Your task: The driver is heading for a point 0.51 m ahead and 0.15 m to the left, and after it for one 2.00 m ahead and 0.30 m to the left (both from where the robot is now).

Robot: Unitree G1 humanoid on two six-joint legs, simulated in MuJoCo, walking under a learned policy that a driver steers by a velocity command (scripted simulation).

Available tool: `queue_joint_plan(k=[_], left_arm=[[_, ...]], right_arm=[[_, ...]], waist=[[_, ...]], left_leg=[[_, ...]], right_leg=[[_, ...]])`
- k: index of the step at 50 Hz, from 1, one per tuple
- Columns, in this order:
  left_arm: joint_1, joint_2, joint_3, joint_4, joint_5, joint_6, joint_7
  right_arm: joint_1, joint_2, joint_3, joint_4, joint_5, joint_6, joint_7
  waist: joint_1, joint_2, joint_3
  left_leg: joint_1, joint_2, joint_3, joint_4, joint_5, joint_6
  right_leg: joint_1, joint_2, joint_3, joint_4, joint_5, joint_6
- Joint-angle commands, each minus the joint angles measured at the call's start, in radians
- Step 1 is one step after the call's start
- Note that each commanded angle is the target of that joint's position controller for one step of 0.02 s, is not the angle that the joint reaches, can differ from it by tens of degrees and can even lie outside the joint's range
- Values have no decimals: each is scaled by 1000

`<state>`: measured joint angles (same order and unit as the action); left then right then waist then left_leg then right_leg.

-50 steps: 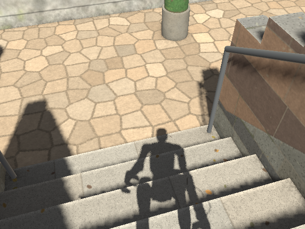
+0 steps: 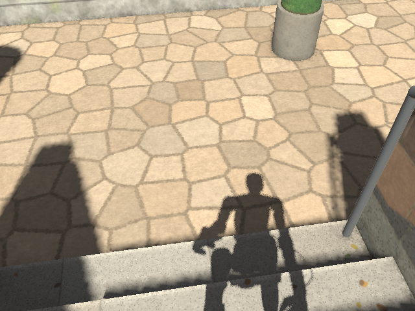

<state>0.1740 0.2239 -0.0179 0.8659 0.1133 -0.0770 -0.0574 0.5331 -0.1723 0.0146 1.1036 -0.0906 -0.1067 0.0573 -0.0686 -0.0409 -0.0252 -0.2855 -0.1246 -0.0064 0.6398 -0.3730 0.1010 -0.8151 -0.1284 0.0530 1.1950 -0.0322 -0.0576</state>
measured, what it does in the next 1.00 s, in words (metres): goes down, turning left: right foot 0.18 m lower, then left foot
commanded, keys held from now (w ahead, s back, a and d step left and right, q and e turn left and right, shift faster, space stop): w+q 0.70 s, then q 0.22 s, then e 0.08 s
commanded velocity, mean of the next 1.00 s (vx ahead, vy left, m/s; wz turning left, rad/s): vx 0.43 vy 0.00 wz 0.55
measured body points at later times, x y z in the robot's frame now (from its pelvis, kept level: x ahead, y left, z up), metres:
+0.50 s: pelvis +0.28 -0.07 -0.18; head +0.27 -0.07 +0.27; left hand +0.14 +0.13 -0.33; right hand +0.42 -0.28 -0.32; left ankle +0.39 +0.10 -0.79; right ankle +0.26 -0.15 -0.90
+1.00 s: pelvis +0.47 +0.03 -0.25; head +0.48 +0.03 +0.20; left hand +0.54 +0.37 -0.29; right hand +0.58 -0.18 -0.39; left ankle +0.37 +0.10 -0.90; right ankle +0.63 -0.03 -0.93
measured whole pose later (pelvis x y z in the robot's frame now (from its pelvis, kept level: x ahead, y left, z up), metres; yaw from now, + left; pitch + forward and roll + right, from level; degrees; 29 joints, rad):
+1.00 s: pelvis +0.47 +0.03 -0.25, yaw +35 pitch +2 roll +3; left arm 0.01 0.30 0.05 0.72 0.08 -0.13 -0.03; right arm 0.48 -0.20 0.01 0.90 -0.06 -0.12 0.00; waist -0.09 -0.04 -0.05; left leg -0.48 -0.10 -0.02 1.12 -0.67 0.02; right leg -0.66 -0.06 0.09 0.93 0.22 0.01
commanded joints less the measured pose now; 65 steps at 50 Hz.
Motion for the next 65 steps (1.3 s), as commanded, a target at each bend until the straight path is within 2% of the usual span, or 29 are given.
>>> queue_joint_plan(k=[1,4,6,10,11,12,13,14,16,19,25,35,39,40,41,42,43,44,46,47,50,53,54,55,56,57,58,61,65], left_arm=[[140,-17,-39,-7,4,-2,-18],[-182,38,-45,-74,22,-7,-14],[-152,12,-47,-112,-12,7,-3],[46,105,-8,-92,-34,13,8],[221,177,29,-36,-49,1,16],[458,228,69,63,-39,-18,17],[540,300,91,67,-13,-19,-8],[489,312,100,36,22,-1,-32],[284,152,62,5,7,14,-27],[275,-63,6,62,0,-44,23],[328,112,17,164,33,-91,49],[553,53,-13,285,9,-65,92],[139,285,70,94,-1,-85,70],[-31,366,107,35,-20,-86,29],[-111,247,110,-56,-39,-76,-22],[-181,73,53,-166,-85,-75,-55],[-250,19,48,-217,-118,-68,-36],[-183,44,59,-221,-104,-58,-1],[108,19,37,-109,16,-24,41],[269,32,45,-34,3,-26,47],[228,18,53,-63,-52,-20,16],[196,103,69,-68,-43,1,2],[218,21,52,-29,-175,36,20],[315,83,57,20,-141,44,25],[352,316,126,-45,-94,10,-9],[281,267,130,-87,-5,-4,-15],[250,266,123,-87,52,-7,-19],[15,154,54,-140,-45,-23,8],[117,141,60,-142,-60,-38,55]], right_arm=[[-66,-100,6,-78,-34,-56,-17],[187,-9,27,-49,36,-52,-90],[112,-86,24,-73,-14,-22,-50],[28,-145,5,-151,8,6,-26],[-16,-196,-2,-161,15,23,-2],[105,-113,15,-103,-27,18,45],[411,67,37,-46,28,-2,67],[344,-16,29,-120,74,-1,75],[19,-44,20,-240,48,25,24],[7,11,26,-229,22,44,23],[-77,-66,-20,-208,9,26,70],[-410,-75,-20,-353,18,18,65],[-52,-192,-101,-267,12,-8,22],[242,-273,-150,-151,1,-27,-10],[372,-335,-142,-100,-19,-48,-48],[378,-316,-118,-116,0,-66,-44],[231,-224,-96,-115,43,-79,-39],[41,-136,-65,-162,68,-74,-32],[-202,-11,-2,-262,65,-32,-35],[-318,13,9,-342,45,-31,-60],[-312,-144,-15,-356,34,-47,-66],[-138,-170,-1,-295,61,-29,-31],[-118,-149,-52,-268,133,70,-105],[-12,-151,-59,-297,131,111,-114],[201,26,22,-261,18,59,19],[71,-86,-7,-333,40,47,37],[-82,-139,-22,-371,59,53,25],[-180,-124,6,-435,47,50,-28],[-172,-79,14,-403,16,78,-29]], waist=[[78,34,70],[-135,-9,37],[-49,98,60],[62,48,153],[154,24,111],[180,-26,-60],[65,-208,-344],[109,-109,-312],[110,74,-35],[-20,34,189],[0,37,62],[122,-25,93],[-124,-15,18],[-301,122,-7],[-288,444,-168],[-229,160,-204],[-163,26,49],[-48,47,21],[109,57,6],[162,44,32],[197,12,99],[149,-27,182],[148,-22,58],[71,-167,-31],[36,-411,-365],[131,-92,-329],[154,32,-251],[-6,18,-39],[22,65,-72]], left_leg=[[-424,197,-292,-25,202,197],[109,175,-416,237,-45,172],[-459,119,-343,171,-171,154],[-413,102,-440,375,-150,98],[-343,90,-427,603,-18,54],[-451,42,-355,922,109,-28],[-750,-36,-203,1497,-453,-67],[-977,-8,-162,1653,-420,-58],[-1076,139,-195,1447,-57,-72],[-790,282,-133,989,316,-11],[-679,228,-168,638,585,2],[-751,217,8,646,199,-23],[194,43,181,501,114,-69],[525,-1,190,256,337,-13],[682,235,-235,6,797,238],[606,398,-636,-46,887,378],[377,449,-697,0,666,336],[203,420,-620,99,575,298],[-256,255,-354,174,327,168],[-579,115,-119,158,101,55],[-1013,44,11,233,-370,-6],[-687,168,-186,436,-299,-17],[-352,68,-30,656,21,28],[-505,11,21,972,-224,6],[-730,57,-13,1464,-588,-149],[-955,65,-83,1576,-534,-194],[-1024,96,-92,1546,-428,-210],[-797,219,-168,1162,-80,-226],[-483,235,-1,599,327,-241]], right_leg=[[255,-13,68,-82,342,58],[-194,-11,82,-672,584,80],[414,53,-74,-606,610,59],[739,84,-73,-879,334,30],[870,50,-67,-1021,335,-9],[1209,-54,-18,-815,518,-126],[1587,-276,80,-396,1302,-340],[1516,-373,212,-425,1244,-370],[997,-362,285,-689,153,-269],[441,-170,48,-843,-33,-109],[513,-207,-15,-771,292,-152],[783,-210,-163,-623,414,-107],[246,-138,-311,-329,721,-54],[12,-44,-300,42,430,-16],[-159,173,-287,567,-767,62],[-267,217,7,428,-766,38],[-366,158,119,267,-702,59],[-299,118,133,205,-608,61],[27,90,81,-42,-168,19],[375,94,10,-212,230,34],[946,116,-140,-311,555,133],[930,104,-127,-778,390,98],[836,70,-122,-1078,669,64],[1108,-49,7,-903,1136,14],[1449,-271,220,-487,1490,-434],[1408,-313,322,-501,1516,-439],[1280,-313,298,-498,1356,-373],[579,-231,296,-676,783,-304],[303,-23,161,-712,360,-292]])
Velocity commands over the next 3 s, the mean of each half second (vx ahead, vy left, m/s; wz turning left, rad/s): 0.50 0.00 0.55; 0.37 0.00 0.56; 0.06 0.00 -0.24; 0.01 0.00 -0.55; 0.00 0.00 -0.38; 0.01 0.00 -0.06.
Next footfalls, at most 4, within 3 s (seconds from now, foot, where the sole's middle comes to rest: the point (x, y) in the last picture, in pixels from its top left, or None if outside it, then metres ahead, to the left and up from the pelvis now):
0.24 right None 0.30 -0.15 -0.93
0.80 left None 0.40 0.13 -0.94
1.08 right None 0.65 0.02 -1.11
1.46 left None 0.59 0.25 -1.11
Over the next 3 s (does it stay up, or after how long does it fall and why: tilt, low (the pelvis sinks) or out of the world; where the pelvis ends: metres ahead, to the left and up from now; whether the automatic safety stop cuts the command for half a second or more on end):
stays up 0.62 0.09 -0.34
